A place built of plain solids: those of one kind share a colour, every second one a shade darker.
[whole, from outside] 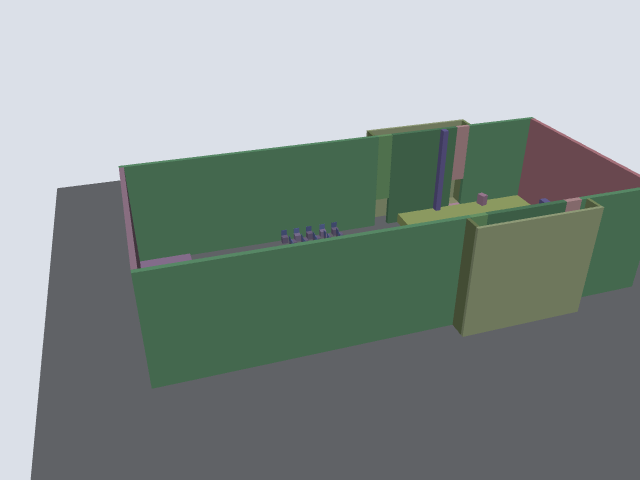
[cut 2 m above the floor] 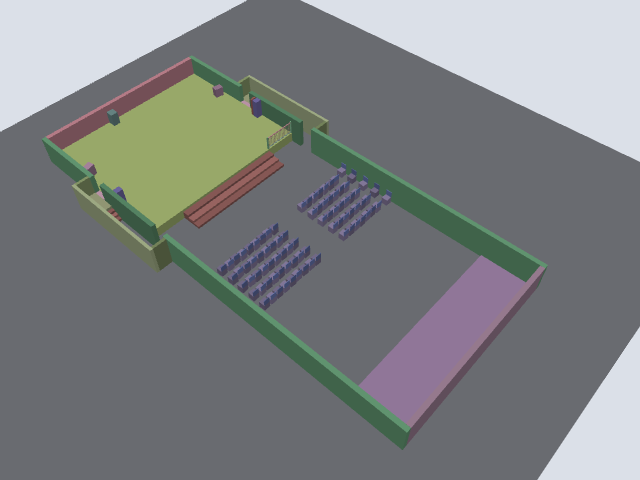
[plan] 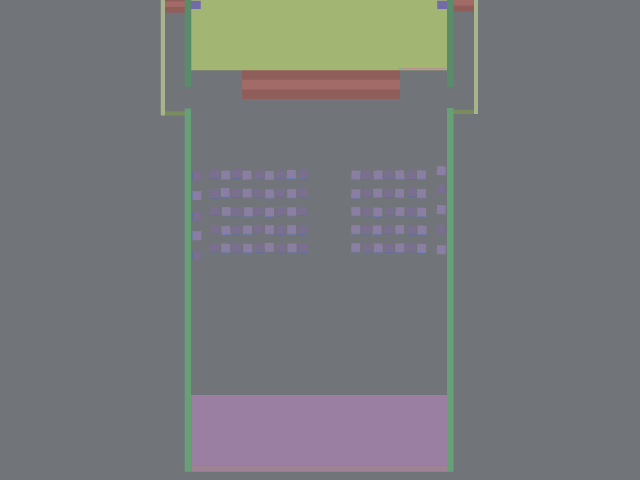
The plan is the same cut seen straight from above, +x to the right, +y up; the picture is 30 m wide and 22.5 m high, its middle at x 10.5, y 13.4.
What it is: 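A parish, school or music hall with a timber stage behind a plastered proscenium wall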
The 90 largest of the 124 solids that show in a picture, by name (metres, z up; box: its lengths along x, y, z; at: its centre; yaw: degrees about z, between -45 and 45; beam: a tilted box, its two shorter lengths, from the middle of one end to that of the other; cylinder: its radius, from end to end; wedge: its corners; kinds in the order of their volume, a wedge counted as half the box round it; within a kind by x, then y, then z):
{
 "wall_side_1": {"box": [0.3, 17.03, 6.92], "at": [4.31, 11.05, 3.41]},
 "wall_side_2": {"box": [0.3, 4.96, 6.92], "at": [4.31, 23.06, 3.41]},
 "wall_side_3": {"box": [0.3, 5.32, 6.92], "at": [4.31, 29.17, 3.41]},
 "wall_side_4": {"box": [0.3, 17.06, 6.92], "at": [16.61, 11.06, 3.41]},
 "wall_side_5": {"box": [0.3, 4.86, 6.92], "at": [16.61, 23.01, 3.41]},
 "wall_side_6": {"box": [0.3, 5.42, 6.92], "at": [16.61, 29.12, 3.41]},
 "boards_main_1": {"box": [12.0, 10.17, 0.74], "at": [10.46, 26.44, 0.32]},
 "wall_back_1": {"box": [12.0, 0.3, 6.92], "at": [10.46, 31.68, 3.41]},
 "wall_rear_1": {"box": [12.0, 0.3, 6.92], "at": [10.46, 2.68, 3.41]},
 "wall_pass_out_1": {"box": [0.2, 7.54, 6.92], "at": [3.13, 23.0, 3.41]},
 "wall_pass_out_2": {"box": [0.2, 7.6, 6.92], "at": [17.81, 23.1, 3.41]},
 "step_1": {"box": [0.93, 0.53, 0.22], "at": [3.7, 24.32, 0.06]},
 "step_2": {"box": [0.93, 0.53, 0.4], "at": [3.7, 24.58, 0.15]},
 "step_3": {"box": [7.41, 0.9, 0.22], "at": [10.55, 20.46, 0.06]},
 "step_4": {"box": [7.41, 0.9, 0.4], "at": [10.55, 20.91, 0.15]},
 "step_5": {"box": [7.41, 0.9, 0.57], "at": [10.55, 21.36, 0.23]},
 "step_6": {"box": [0.96, 0.58, 0.22], "at": [17.23, 24.39, 0.06]},
 "step_7": {"box": [0.96, 0.58, 0.4], "at": [17.23, 24.68, 0.15]},
 "floor_rear_1": {"box": [12.0, 3.3, 0.18], "at": [10.46, 4.48, 0.04]},
 "wall_pass_end_1": {"box": [0.93, 0.2, 6.92], "at": [3.7, 19.33, 3.41]},
 "wall_pass_end_2": {"box": [0.93, 0.2, 6.92], "at": [3.7, 26.67, 3.41]},
 "wall_pass_end_3": {"box": [0.96, 0.2, 6.92], "at": [17.23, 19.4, 3.41]},
 "wall_pass_end_4": {"box": [0.96, 0.2, 6.92], "at": [17.23, 26.8, 3.41]},
 "chair_seat_1": {"box": [0.42, 0.42, 0.45], "at": [5.55, 14.75, 0.23], "yaw": 2.2},
 "chair_seat_2": {"box": [0.42, 0.42, 0.45], "at": [5.55, 15.55, 0.23], "yaw": 0.9},
 "chair_seat_3": {"box": [0.42, 0.42, 0.45], "at": [5.56, 16.47, 0.23], "yaw": 1.2},
 "chair_seat_4": {"box": [0.42, 0.42, 0.45], "at": [6.06, 15.63, 0.23], "yaw": 0.9},
 "chair_seat_5": {"box": [0.42, 0.42, 0.45], "at": [6.08, 16.44, 0.23], "yaw": -0.2},
 "chair_seat_6": {"box": [0.42, 0.42, 0.45], "at": [6.11, 14.74, 0.23], "yaw": -2.4},
 "chair_seat_7": {"box": [0.42, 0.42, 0.45], "at": [6.58, 14.72, 0.23], "yaw": 0.7},
 "chair_seat_8": {"box": [0.42, 0.42, 0.45], "at": [6.58, 15.6, 0.23], "yaw": -1.9},
 "chair_seat_9": {"box": [0.42, 0.42, 0.45], "at": [6.59, 16.48, 0.23]},
 "chair_seat_10": {"box": [0.42, 0.42, 0.45], "at": [7.08, 16.44, 0.23], "yaw": 1.8},
 "chair_seat_11": {"box": [0.42, 0.42, 0.45], "at": [7.09, 15.6, 0.23], "yaw": 1.7},
 "chair_seat_12": {"box": [0.42, 0.42, 0.45], "at": [7.14, 14.72, 0.23], "yaw": -0.2},
 "chair_seat_13": {"box": [0.42, 0.42, 0.45], "at": [7.61, 15.58, 0.23], "yaw": -0.8},
 "chair_seat_14": {"box": [0.42, 0.42, 0.45], "at": [7.63, 14.73, 0.23], "yaw": 0.7},
 "chair_seat_15": {"box": [0.42, 0.42, 0.45], "at": [7.64, 16.45, 0.23], "yaw": 2.7},
 "chair_seat_16": {"box": [0.42, 0.42, 0.45], "at": [8.13, 16.43, 0.23], "yaw": 0.6},
 "chair_seat_17": {"box": [0.42, 0.42, 0.45], "at": [8.14, 14.71, 0.23], "yaw": 2.6},
 "chair_seat_18": {"box": [0.42, 0.42, 0.45], "at": [8.14, 15.56, 0.23], "yaw": 0.9},
 "chair_seat_19": {"box": [0.42, 0.42, 0.45], "at": [8.65, 15.59, 0.23], "yaw": -3.1},
 "chair_seat_20": {"box": [0.42, 0.42, 0.45], "at": [8.66, 14.74, 0.23], "yaw": 1.2},
 "chair_seat_21": {"box": [0.42, 0.42, 0.45], "at": [8.67, 16.46, 0.23], "yaw": -3.2},
 "chair_seat_22": {"box": [0.42, 0.42, 0.45], "at": [9.16, 16.48, 0.23], "yaw": -1.5},
 "chair_seat_23": {"box": [0.42, 0.42, 0.45], "at": [9.17, 13.88, 0.23], "yaw": -0.2},
 "chair_seat_24": {"box": [0.42, 0.42, 0.45], "at": [9.17, 14.73, 0.23], "yaw": 0.5},
 "chair_seat_25": {"box": [0.42, 0.42, 0.45], "at": [9.17, 15.58, 0.23], "yaw": 2.0},
 "chair_seat_26": {"box": [0.42, 0.42, 0.45], "at": [9.67, 14.76, 0.23], "yaw": 1.5},
 "chair_seat_27": {"box": [0.42, 0.42, 0.45], "at": [9.69, 13.86, 0.23], "yaw": 1.0},
 "chair_seat_28": {"box": [0.42, 0.42, 0.45], "at": [9.69, 15.61, 0.23], "yaw": -0.9},
 "chair_seat_29": {"box": [0.42, 0.42, 0.45], "at": [9.71, 16.46, 0.23], "yaw": 0.3},
 "chair_seat_30": {"box": [0.42, 0.42, 0.45], "at": [12.18, 13.88, 0.23], "yaw": 0.6},
 "chair_seat_31": {"box": [0.42, 0.42, 0.45], "at": [12.18, 14.74, 0.23], "yaw": 1.6},
 "chair_seat_32": {"box": [0.42, 0.42, 0.45], "at": [12.18, 15.56, 0.23], "yaw": -2.2},
 "chair_seat_33": {"box": [0.42, 0.42, 0.45], "at": [12.18, 16.45, 0.23], "yaw": -3.4},
 "chair_seat_34": {"box": [0.42, 0.42, 0.45], "at": [12.68, 16.45, 0.23], "yaw": 0.9},
 "chair_seat_35": {"box": [0.42, 0.42, 0.45], "at": [12.69, 13.88, 0.23], "yaw": 1.1},
 "chair_seat_36": {"box": [0.42, 0.42, 0.45], "at": [12.69, 14.73, 0.23], "yaw": -0.7},
 "chair_seat_37": {"box": [0.42, 0.42, 0.45], "at": [12.7, 15.59, 0.23], "yaw": -0.3},
 "chair_seat_38": {"box": [0.42, 0.42, 0.45], "at": [13.17, 13.87, 0.23], "yaw": -0.4},
 "chair_seat_39": {"box": [0.42, 0.42, 0.45], "at": [13.21, 14.71, 0.23], "yaw": -0.9},
 "chair_seat_40": {"box": [0.42, 0.42, 0.45], "at": [13.21, 15.59, 0.23], "yaw": 0.6},
 "chair_seat_41": {"box": [0.42, 0.42, 0.45], "at": [13.22, 16.45, 0.23], "yaw": 3.5},
 "chair_seat_42": {"box": [0.42, 0.42, 0.45], "at": [13.71, 15.59, 0.23], "yaw": -1.3},
 "chair_seat_43": {"box": [0.42, 0.42, 0.45], "at": [13.72, 13.89, 0.23], "yaw": 2.3},
 "chair_seat_44": {"box": [0.42, 0.42, 0.45], "at": [13.72, 16.45, 0.23], "yaw": 0.2},
 "chair_seat_45": {"box": [0.42, 0.42, 0.45], "at": [13.75, 14.73, 0.23], "yaw": -0.9},
 "chair_seat_46": {"box": [0.42, 0.42, 0.45], "at": [14.23, 15.59, 0.23], "yaw": -2.0},
 "chair_seat_47": {"box": [0.42, 0.42, 0.45], "at": [14.24, 13.89, 0.23], "yaw": 1.9},
 "chair_seat_48": {"box": [0.42, 0.42, 0.45], "at": [14.24, 16.46, 0.23], "yaw": 4.2},
 "chair_seat_49": {"box": [0.42, 0.42, 0.45], "at": [14.25, 14.73, 0.23], "yaw": -1.9},
 "chair_seat_50": {"box": [0.42, 0.42, 0.45], "at": [14.76, 14.72, 0.23], "yaw": 2.5},
 "chair_seat_51": {"box": [0.42, 0.42, 0.45], "at": [14.77, 16.44, 0.23], "yaw": -0.1},
 "chair_seat_52": {"box": [0.42, 0.42, 0.45], "at": [14.79, 13.85, 0.23], "yaw": 1.1},
 "chair_seat_53": {"box": [0.42, 0.42, 0.45], "at": [14.8, 15.63, 0.23], "yaw": 2.7},
 "chair_seat_54": {"box": [0.42, 0.42, 0.45], "at": [15.25, 16.46, 0.23], "yaw": -0.6},
 "chair_seat_55": {"box": [0.42, 0.42, 0.45], "at": [15.26, 15.58, 0.23], "yaw": -0.1},
 "chair_seat_56": {"box": [0.42, 0.42, 0.45], "at": [15.27, 14.71, 0.23], "yaw": -1.7},
 "chair_seat_57": {"box": [0.42, 0.42, 0.45], "at": [15.28, 13.87, 0.23], "yaw": -0.2},
 "wall_side_over_hall_1": {"box": [0.3, 1.02, 4.77], "at": [4.31, 20.07, 4.48]},
 "wall_side_over_hall_2": {"box": [0.3, 0.98, 4.77], "at": [16.61, 20.08, 4.48]},
 "wall_side_over_wing_1": {"box": [0.3, 0.97, 4.08], "at": [4.31, 26.02, 4.83]},
 "wall_side_over_wing_2": {"box": [0.3, 0.97, 4.08], "at": [16.61, 25.92, 4.83]},
 "wall_pros_1": {"box": [0.45, 0.39, 6.23], "at": [4.68, 24.42, 3.76]},
 "wall_pros_2": {"box": [0.46, 0.39, 6.23], "at": [16.23, 24.42, 3.76]},
 "boards_pass_1": {"box": [0.93, 1.72, 0.74], "at": [3.7, 25.71, 0.32]},
 "crate_1": {"box": [0.6, 0.45, 0.78], "at": [4.93, 28.07, 1.08], "yaw": 15.5},
 "crate_2": {"box": [0.6, 0.45, 0.67], "at": [15.97, 28.22, 1.03], "yaw": -11.6},
 "stack_chairs_1": {"box": [0.5, 0.55, 0.9], "at": [9.06, 31.21, 1.14]}
}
